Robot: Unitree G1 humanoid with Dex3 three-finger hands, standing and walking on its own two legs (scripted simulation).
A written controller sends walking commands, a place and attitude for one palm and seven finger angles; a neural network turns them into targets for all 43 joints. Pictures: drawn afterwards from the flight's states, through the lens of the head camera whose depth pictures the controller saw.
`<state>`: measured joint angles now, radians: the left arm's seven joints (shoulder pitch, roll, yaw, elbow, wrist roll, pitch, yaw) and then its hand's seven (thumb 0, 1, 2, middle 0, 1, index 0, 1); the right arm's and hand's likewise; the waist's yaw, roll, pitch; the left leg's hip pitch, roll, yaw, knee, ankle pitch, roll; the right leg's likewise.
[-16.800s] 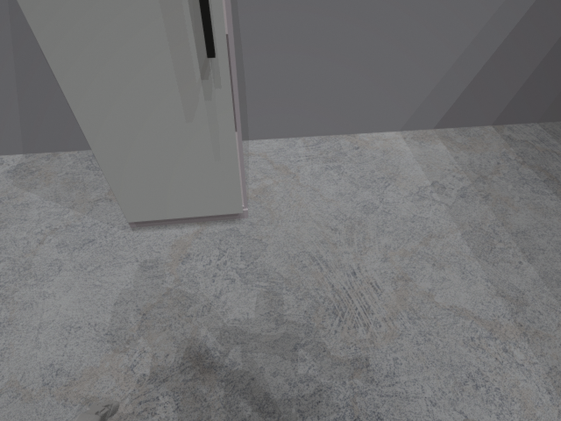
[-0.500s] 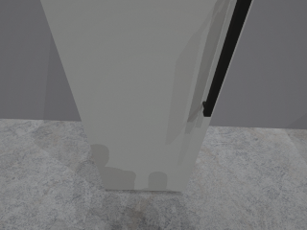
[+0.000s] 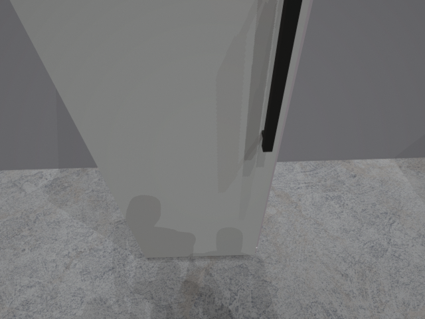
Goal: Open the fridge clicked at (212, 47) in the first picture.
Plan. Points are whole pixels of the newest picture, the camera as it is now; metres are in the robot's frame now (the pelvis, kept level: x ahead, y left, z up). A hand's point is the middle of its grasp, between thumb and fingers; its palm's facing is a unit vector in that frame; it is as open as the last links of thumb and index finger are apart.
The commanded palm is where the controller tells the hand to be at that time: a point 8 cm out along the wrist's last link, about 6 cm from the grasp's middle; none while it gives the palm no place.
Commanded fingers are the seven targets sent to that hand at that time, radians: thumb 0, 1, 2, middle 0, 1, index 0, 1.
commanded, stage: come to a stop and stand still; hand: right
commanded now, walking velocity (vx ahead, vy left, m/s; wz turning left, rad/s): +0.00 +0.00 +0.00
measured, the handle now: (278, 62) +0.51 -0.10 +0.25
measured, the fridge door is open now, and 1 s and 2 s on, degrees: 0 0 0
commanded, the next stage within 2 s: look again from close up in 0.36 s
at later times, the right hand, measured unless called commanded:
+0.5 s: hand out of the picture -0.03 -0.20 -0.18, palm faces +0.02 +0.99 -0.17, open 7.4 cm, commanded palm none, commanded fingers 0.00 -0.90 -0.90 0.20 0.30 0.20 0.30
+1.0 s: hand out of the picture -0.02 -0.19 -0.18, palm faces +0.01 +0.99 -0.16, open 7.4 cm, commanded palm none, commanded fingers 0.00 -0.90 -0.90 0.20 0.30 0.20 0.30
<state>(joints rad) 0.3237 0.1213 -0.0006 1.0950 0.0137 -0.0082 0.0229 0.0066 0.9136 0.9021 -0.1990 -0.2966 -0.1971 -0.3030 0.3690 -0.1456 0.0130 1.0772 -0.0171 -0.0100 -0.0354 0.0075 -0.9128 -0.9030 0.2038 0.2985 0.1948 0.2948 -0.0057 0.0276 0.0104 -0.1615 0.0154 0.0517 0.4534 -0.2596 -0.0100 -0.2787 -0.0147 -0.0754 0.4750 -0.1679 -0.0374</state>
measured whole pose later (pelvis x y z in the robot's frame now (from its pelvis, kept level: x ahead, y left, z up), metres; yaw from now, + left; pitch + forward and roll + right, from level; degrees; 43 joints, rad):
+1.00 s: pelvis +0.00 -0.03 +0.00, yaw +0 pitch -1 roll +1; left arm 0.28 0.15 0.01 1.11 0.01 0.00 0.01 0.01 0.91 0.90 -0.20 -0.30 -0.20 -0.30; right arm 0.35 -0.15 0.02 1.10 -0.02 -0.01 -0.03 0.01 -0.91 -0.90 0.20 0.30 0.19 0.29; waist -0.01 0.02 0.02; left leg -0.16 0.06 0.03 0.41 -0.23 -0.05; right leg -0.25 0.03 -0.10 0.39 -0.13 -0.08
